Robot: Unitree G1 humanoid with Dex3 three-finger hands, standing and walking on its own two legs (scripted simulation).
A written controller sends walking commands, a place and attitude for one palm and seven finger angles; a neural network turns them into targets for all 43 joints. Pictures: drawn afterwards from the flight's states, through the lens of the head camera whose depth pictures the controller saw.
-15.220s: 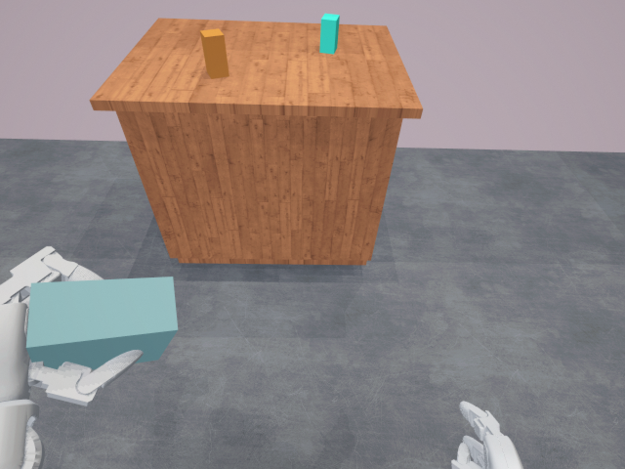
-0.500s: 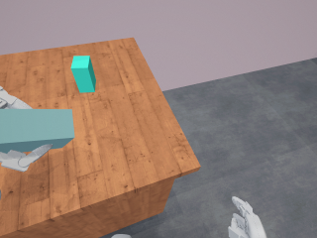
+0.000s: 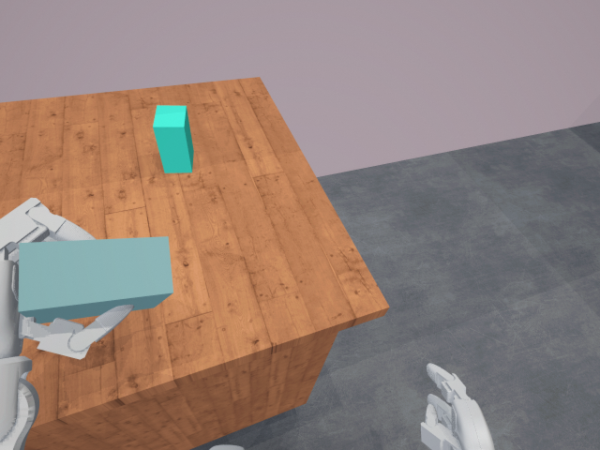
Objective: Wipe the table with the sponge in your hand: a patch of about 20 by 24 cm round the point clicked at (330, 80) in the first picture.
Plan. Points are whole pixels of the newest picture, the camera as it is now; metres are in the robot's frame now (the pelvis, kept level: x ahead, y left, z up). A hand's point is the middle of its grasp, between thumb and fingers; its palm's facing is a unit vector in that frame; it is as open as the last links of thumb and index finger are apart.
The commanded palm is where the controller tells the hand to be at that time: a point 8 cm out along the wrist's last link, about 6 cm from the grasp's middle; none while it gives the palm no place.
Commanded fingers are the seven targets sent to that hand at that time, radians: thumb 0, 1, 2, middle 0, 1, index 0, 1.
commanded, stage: look again from close up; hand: left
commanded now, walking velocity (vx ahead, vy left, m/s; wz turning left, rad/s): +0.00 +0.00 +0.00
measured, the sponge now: (120, 279) +0.24 +0.22 +0.14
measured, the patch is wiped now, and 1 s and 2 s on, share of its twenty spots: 0.00 0.00 0.00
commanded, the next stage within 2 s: shuffle to correct the standing spot in 0.38 s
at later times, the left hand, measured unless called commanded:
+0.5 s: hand (98, 270) +0.24 +0.24 +0.15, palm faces +0.37 -0.84 -0.38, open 9.5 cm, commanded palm +0.18 +0.27 +0.18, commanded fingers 0.00 0.10 1.30 -1.20 -1.60 -1.20 -1.60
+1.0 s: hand (145, 266) +0.25 +0.20 +0.16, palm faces +0.32 -0.86 -0.40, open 9.5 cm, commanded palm +0.18 +0.23 +0.18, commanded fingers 0.00 0.10 1.30 -1.20 -1.60 -1.20 -1.60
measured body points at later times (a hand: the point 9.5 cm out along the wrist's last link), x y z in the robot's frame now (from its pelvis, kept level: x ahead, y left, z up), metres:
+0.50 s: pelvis +0.02 -0.01 +0.00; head +0.05 +0.02 +0.45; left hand +0.21 +0.28 +0.18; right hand +0.20 -0.24 -0.07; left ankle +0.06 +0.12 -0.74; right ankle +0.01 -0.19 -0.74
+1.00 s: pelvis +0.02 -0.05 +0.00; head +0.06 -0.02 +0.44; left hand +0.22 +0.24 +0.18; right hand +0.20 -0.27 -0.08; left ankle +0.06 +0.12 -0.74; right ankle +0.01 -0.19 -0.74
